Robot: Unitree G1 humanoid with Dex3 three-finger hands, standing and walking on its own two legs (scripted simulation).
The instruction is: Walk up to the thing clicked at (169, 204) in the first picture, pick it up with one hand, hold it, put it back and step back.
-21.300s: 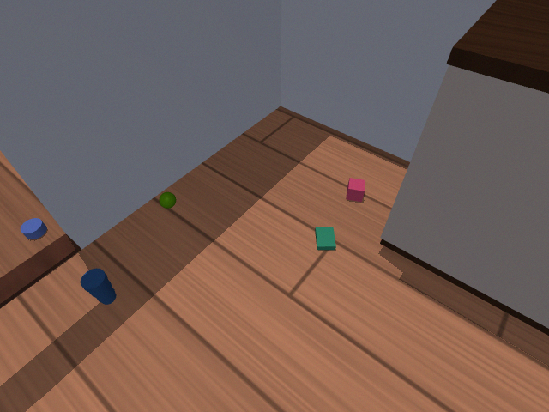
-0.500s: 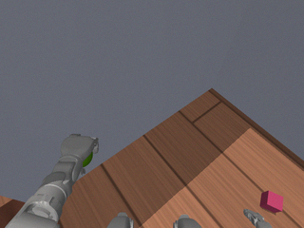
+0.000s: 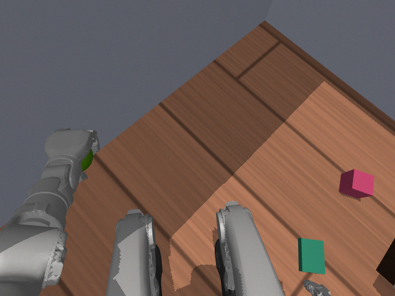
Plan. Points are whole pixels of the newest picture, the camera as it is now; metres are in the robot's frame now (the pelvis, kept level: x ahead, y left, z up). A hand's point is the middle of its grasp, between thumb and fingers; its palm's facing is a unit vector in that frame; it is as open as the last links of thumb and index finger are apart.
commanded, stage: crouch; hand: left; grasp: from above
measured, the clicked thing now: (74, 156) +0.43 +0.26 -0.15
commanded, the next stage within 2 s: lower in 1.08 s
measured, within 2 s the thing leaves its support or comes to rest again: neither
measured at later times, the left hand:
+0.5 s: hand (92, 167) +0.44 +0.25 -0.27, palm faces -0.45 -0.03 -0.89, open 8.7 cm
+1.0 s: hand (99, 168) +0.45 +0.25 -0.32, palm faces -0.46 -0.03 -0.89, open 8.7 cm
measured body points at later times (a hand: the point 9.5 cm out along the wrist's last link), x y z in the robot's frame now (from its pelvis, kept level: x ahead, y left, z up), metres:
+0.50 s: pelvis +0.00 +0.00 -0.10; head +0.23 +0.04 +0.28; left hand +0.46 +0.25 -0.22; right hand +0.08 -0.28 -0.22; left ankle +0.08 +0.12 -0.47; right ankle +0.08 -0.14 -0.47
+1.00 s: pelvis -0.01 -0.01 -0.16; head +0.22 +0.04 +0.22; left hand +0.47 +0.25 -0.27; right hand +0.03 -0.28 -0.28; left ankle +0.08 +0.12 -0.47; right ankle +0.08 -0.14 -0.47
